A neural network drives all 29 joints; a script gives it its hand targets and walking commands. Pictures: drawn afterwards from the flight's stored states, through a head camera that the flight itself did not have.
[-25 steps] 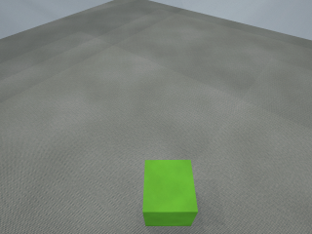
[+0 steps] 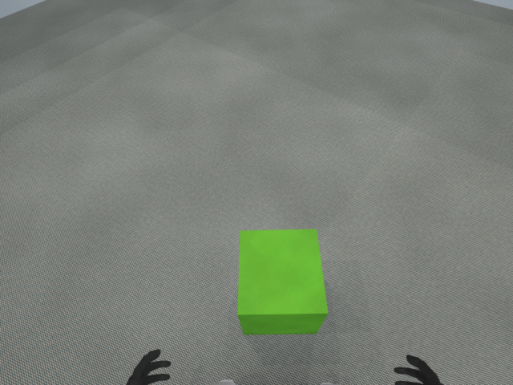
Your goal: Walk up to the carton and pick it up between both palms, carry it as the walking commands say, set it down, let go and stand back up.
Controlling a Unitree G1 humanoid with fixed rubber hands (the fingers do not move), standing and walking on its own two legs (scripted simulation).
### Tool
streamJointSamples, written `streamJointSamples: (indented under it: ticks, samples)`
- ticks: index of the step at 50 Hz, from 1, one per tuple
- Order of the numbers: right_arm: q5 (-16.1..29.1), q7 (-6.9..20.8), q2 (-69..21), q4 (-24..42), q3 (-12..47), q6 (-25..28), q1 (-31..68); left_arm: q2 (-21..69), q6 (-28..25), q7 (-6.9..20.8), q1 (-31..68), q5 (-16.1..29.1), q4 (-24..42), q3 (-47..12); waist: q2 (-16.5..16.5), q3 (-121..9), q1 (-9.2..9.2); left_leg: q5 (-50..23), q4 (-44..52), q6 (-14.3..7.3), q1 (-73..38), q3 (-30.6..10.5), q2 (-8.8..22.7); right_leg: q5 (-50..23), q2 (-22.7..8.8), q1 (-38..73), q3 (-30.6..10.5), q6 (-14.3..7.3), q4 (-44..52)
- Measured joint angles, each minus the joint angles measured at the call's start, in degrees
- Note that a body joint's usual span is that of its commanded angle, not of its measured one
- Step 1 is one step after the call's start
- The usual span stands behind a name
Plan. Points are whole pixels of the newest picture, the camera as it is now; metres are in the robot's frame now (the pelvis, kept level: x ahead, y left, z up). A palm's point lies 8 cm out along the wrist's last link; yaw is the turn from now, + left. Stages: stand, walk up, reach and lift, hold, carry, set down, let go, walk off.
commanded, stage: reach and lift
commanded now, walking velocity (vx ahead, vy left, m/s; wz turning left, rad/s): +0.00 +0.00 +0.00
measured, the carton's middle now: (279, 283) +0.49 -0.04 -0.62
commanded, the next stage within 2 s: none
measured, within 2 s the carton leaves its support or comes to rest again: neither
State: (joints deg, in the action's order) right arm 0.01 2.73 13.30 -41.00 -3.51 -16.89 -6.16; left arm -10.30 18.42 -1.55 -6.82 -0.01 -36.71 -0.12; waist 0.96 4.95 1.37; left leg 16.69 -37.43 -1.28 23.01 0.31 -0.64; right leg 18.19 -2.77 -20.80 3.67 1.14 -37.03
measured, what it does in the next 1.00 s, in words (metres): lowers itself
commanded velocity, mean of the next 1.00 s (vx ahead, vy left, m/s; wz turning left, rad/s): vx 0.00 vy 0.00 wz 0.00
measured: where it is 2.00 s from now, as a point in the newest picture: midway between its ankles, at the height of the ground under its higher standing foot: outside the picture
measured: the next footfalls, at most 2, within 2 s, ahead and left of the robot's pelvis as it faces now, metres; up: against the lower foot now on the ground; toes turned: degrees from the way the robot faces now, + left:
none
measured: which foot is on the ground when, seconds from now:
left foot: down 0.00-1.00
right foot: down 0.00-1.00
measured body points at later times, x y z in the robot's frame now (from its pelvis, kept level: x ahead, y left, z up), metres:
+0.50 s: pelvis -0.01 +0.00 -0.04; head +0.13 -0.01 +0.38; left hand +0.22 +0.21 -0.17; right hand +0.21 -0.27 -0.16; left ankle +0.03 +0.11 -0.72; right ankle +0.01 -0.13 -0.72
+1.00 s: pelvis -0.04 +0.00 -0.08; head +0.22 -0.01 +0.29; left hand +0.37 +0.19 -0.20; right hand +0.36 -0.27 -0.19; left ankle +0.03 +0.11 -0.72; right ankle +0.01 -0.13 -0.72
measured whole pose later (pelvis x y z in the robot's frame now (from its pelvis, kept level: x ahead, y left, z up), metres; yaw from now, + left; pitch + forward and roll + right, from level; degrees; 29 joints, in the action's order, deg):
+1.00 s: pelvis -0.04 +0.00 -0.08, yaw -1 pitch +32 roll -1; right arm 2.8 3.7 19.4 -41.5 -12.8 -11.8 39.6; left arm -13.8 15.7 -6.2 35.4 3.5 -33.0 5.3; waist 1.9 3.2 1.4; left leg 19.3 -60.4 -1.0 72.7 0.3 0.3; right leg 21.1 -2.5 -70.6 3.0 0.5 -60.3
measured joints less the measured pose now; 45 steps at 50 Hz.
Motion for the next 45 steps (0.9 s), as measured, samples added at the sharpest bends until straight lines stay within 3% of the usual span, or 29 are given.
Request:
streamJointSamples:
  ticks: [3,7,20,31,38,45]
  samples:
    - [0.0,0.6,1.3,5.1,-1.0,-3.6,1.8,0.0,3.8,0.6,3.0,0.0,4.2,0.0,0.7,-1.1,0.01,1.0,-2.5,0.0,3.7,0.0,0.3,0.9,0.3,-3.5,0.0,-0.2,-2.0]
    - [0.0,1.5,1.4,6.8,-1.6,-4.4,1.8,0.1,4.6,1.2,3.4,0.0,5.2,0.0,0.5,-3.0,0.0,2.5,-4.5,0.0,5.9,0.0,0.4,2.5,0.3,-5.8,-0.1,-0.2,-4.2]
    - [0.0,2.1,1.4,6.9,-4.0,4.0,5.6,0.3,-3.4,1.3,5.6,0.0,5.2,0.2,0.5,-3.8,0.0,5.2,-13.8,0.3,20.9,0.0,0.7,5.4,0.3,-20.9,-0.3,-0.3,-13.7]
    - [0.0,2.1,2.5,6.7,-6.3,3.1,20.2,0.3,-1.2,-1.3,18.7,0.7,5.2,1.5,0.9,-4.0,-0.01,4.5,-19.1,0.3,31.4,0.0,0.9,4.7,0.3,-31.4,-0.5,-0.4,-19.2]
    - [0.6,2.1,3.5,2.1,-7.0,1.3,31.5,0.2,0.9,-2.6,29.0,1.2,4.4,2.8,0.8,-2.3,-0.01,3.5,-21.0,0.3,37.7,0.0,0.9,3.8,0.3,-37.8,-0.6,-0.5,-21.2]
    - [1.6,1.4,4.1,0.6,-9.0,3.3,39.8,-1.4,-1.2,-3.9,37.3,2.1,3.8,5.0,0.8,-1.1,-0.01,2.9,-22.5,0.3,45.2,0.0,1.0,3.2,0.3,-45.3,-0.6,-0.6,-22.9]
